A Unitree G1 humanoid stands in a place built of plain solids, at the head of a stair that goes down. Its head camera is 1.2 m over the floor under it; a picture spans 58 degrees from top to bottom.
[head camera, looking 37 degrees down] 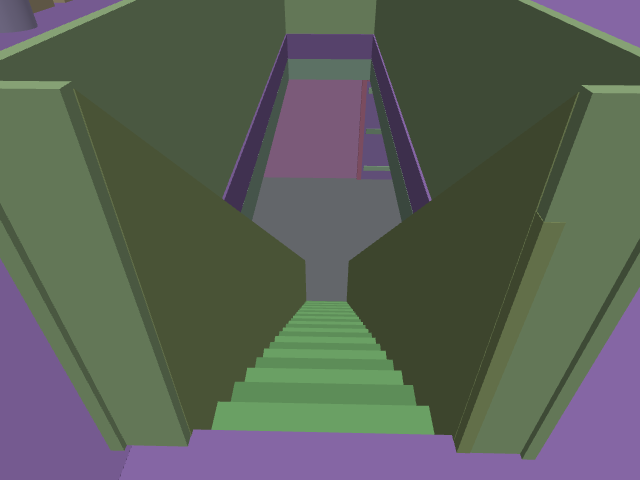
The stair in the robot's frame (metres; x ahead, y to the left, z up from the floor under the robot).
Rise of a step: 0.19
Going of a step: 0.21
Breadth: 0.83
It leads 1 degrees to the right of straight ahead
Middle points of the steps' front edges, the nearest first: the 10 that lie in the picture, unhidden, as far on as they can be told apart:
0.67 -0.01 0.00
0.88 -0.01 -0.19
1.09 -0.02 -0.38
1.30 -0.02 -0.57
1.52 -0.02 -0.76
1.73 -0.03 -0.95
1.94 -0.03 -1.14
2.15 -0.04 -1.33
2.36 -0.04 -1.52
2.58 -0.05 -1.71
